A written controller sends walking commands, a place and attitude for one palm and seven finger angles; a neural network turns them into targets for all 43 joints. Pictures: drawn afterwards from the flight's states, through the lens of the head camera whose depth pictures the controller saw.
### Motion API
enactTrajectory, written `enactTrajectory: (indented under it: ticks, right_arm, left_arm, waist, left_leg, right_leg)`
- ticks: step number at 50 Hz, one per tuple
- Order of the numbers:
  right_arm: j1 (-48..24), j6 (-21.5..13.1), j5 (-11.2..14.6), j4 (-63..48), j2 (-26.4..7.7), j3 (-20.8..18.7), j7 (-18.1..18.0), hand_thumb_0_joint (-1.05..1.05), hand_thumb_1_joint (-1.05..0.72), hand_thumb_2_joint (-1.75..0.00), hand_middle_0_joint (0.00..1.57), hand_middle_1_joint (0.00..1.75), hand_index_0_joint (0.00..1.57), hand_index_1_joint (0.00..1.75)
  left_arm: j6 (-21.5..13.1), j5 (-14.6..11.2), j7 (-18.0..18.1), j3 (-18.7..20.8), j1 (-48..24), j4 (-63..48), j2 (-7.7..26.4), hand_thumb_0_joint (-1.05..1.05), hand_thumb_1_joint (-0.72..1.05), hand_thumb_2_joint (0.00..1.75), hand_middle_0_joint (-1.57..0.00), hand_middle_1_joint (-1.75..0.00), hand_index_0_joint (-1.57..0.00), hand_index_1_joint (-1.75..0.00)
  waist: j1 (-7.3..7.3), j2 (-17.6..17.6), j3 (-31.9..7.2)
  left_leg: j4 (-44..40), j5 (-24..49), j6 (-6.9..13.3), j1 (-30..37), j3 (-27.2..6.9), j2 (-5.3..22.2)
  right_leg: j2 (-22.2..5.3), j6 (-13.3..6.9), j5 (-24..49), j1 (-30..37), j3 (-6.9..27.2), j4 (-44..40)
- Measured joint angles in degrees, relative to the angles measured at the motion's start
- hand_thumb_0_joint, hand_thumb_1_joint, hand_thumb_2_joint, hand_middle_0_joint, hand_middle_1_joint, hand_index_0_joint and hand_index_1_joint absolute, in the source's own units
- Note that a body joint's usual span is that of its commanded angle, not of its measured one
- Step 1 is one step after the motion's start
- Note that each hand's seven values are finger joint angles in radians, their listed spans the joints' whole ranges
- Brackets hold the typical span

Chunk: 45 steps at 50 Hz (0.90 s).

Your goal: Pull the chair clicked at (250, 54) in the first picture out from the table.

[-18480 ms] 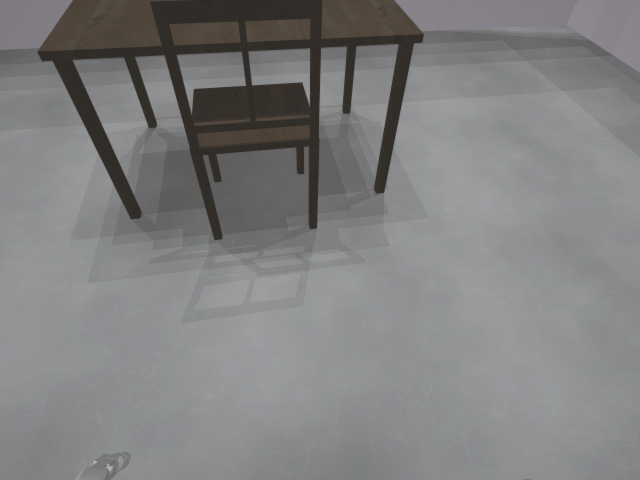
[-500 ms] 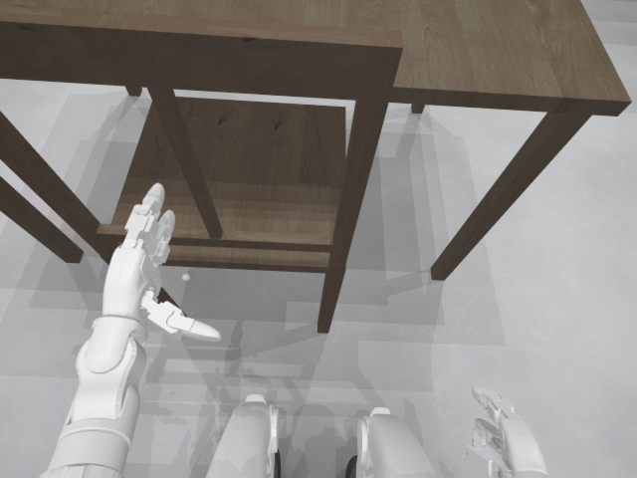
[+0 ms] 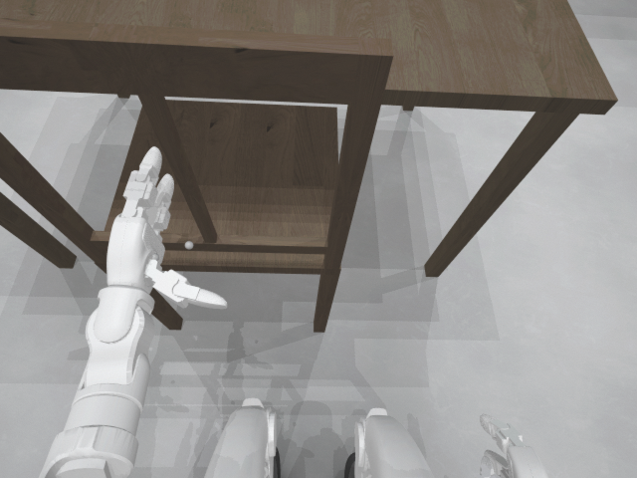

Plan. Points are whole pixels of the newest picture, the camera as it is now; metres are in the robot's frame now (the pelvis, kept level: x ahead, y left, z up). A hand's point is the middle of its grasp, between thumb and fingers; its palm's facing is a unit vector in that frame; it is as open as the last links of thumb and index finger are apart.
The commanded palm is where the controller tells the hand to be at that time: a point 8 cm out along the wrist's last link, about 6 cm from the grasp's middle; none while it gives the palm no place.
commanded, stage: push the fingers through the gap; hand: left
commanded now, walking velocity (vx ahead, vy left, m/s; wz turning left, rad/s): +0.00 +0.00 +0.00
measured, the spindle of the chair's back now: (188, 183) +0.46 +0.18 +0.04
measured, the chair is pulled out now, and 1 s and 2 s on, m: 0.00 0.00 0.01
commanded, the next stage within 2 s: hook a spindle and tug to test in 0.80 s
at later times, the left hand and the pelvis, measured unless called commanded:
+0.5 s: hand (197, 213) +0.43 +0.17 +0.02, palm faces -0.02 -1.00 -0.03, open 17.0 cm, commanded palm +0.41 +0.21 +0.02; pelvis +0.00 +0.00 -0.01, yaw -1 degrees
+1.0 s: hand (196, 218) +0.43 +0.17 +0.01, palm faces +0.00 -1.00 -0.02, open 16.9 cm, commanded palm +0.41 +0.21 +0.02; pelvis +0.00 +0.00 +0.00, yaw -1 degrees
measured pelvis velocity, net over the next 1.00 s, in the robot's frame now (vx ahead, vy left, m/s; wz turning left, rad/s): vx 0.00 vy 0.00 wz -0.01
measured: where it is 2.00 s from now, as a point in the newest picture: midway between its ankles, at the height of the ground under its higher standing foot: outside the picture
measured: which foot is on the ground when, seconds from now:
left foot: down 0.00-1.00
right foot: down 0.00-1.00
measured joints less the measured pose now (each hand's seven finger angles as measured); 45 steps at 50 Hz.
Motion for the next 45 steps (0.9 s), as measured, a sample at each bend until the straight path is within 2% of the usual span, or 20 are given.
enactTrajectory:
  ticks: [4,8,13,16,22,28,37,45]
  right_arm:
    - [0.09,0.88,0.10,0.06,0.15,0.33,0.54,0.01,-0.90,-0.90,0.20,0.30,0.20,0.30]
    - [0.45,1.44,0.33,-0.65,0.16,0.28,0.71,0.01,-0.90,-0.90,0.20,0.30,0.20,0.30]
    - [1.33,1.19,0.14,-0.28,0.15,0.02,0.59,0.01,-0.91,-0.90,0.20,0.30,0.20,0.30]
    - [1.46,1.21,-0.06,0.73,0.10,0.32,0.63,0.01,-0.90,-0.90,0.20,0.30,0.20,0.30]
    - [1.35,1.88,-0.32,0.76,0.02,0.40,0.90,0.01,-0.90,-0.90,0.20,0.30,0.20,0.30]
    - [2.27,2.82,-0.25,0.31,-0.15,-0.06,1.24,0.01,-0.91,-0.90,0.20,0.30,0.20,0.30]
    - [3.00,3.33,-0.30,0.26,0.28,0.13,1.61,0.01,-0.91,-0.90,0.20,0.30,0.20,0.30]
    - [2.15,3.45,-0.15,0.28,0.13,0.04,1.61,0.01,-0.91,-0.90,0.20,0.30,0.20,0.30]
  left_arm:
    - [1.10,0.59,-0.03,1.70,-4.87,6.45,1.51,-0.01,-0.50,0.30,-0.06,-0.08,-0.06,-0.08]
    - [3.03,0.19,-1.30,2.34,-6.16,8.84,2.23,-0.01,-0.50,0.30,-0.06,-0.08,-0.06,-0.08]
    - [1.05,-0.09,-1.19,2.28,-5.45,6.97,1.15,-0.01,-0.50,0.30,-0.06,-0.08,-0.06,-0.08]
    - [-0.51,0.72,-0.59,2.59,-8.11,9.91,1.30,-0.01,-0.50,0.30,-0.06,-0.08,-0.06,-0.08]
    - [0.44,1.87,-0.76,4.11,-14.58,16.82,3.66,-0.01,-0.50,0.30,-0.06,-0.08,-0.06,-0.08]
    - [0.75,1.30,-1.43,4.35,-13.44,14.97,2.82,-0.01,-0.50,0.30,-0.06,-0.08,-0.06,-0.08]
    - [-0.20,1.86,0.13,4.78,-12.28,15.32,2.53,-0.01,-0.50,0.30,-0.06,-0.08,-0.06,-0.08]
    - [-0.61,1.48,-1.22,4.17,-12.09,15.63,2.55,-0.01,-0.50,0.30,-0.06,-0.08,-0.06,-0.08]
  waist:
    - [-0.57,-0.05,-0.51]
    - [-0.99,0.24,0.05]
    - [-0.71,0.42,0.44]
    - [-0.71,0.26,0.05]
    - [-1.86,0.24,0.15]
    - [-1.97,0.67,0.35]
    - [-1.94,0.21,0.10]
    - [-1.64,0.26,-0.03]
  left_leg:
    - [0.59,-0.05,-0.04,-0.95,-0.10,-0.02]
    - [0.61,0.04,0.01,-1.29,-0.02,0.14]
    - [-0.23,0.32,0.11,-0.64,0.29,0.19]
    - [-0.06,0.32,0.14,-0.97,0.20,0.09]
    - [1.42,0.10,0.06,-3.19,-0.22,0.14]
    - [0.53,0.18,0.23,-2.72,0.48,0.40]
    - [-0.23,0.14,0.10,-1.68,0.64,0.40]
    - [-0.31,0.12,-0.04,-1.32,0.33,0.39]
  right_leg:
    - [-0.02,-0.11,-0.16,-0.95,-0.09,0.69]
    - [0.13,-0.11,0.07,-1.32,0.01,0.61]
    - [0.19,0.07,0.51,-0.78,0.32,-0.28]
    - [0.10,0.11,0.42,-1.07,0.23,-0.06]
    - [0.15,-0.08,0.13,-3.08,-0.15,1.27]
    - [0.39,0.13,0.54,-2.97,0.56,0.41]
    - [0.42,0.06,0.43,-2.11,0.73,-0.12]
    - [0.45,-0.08,0.37,-1.61,0.45,-0.29]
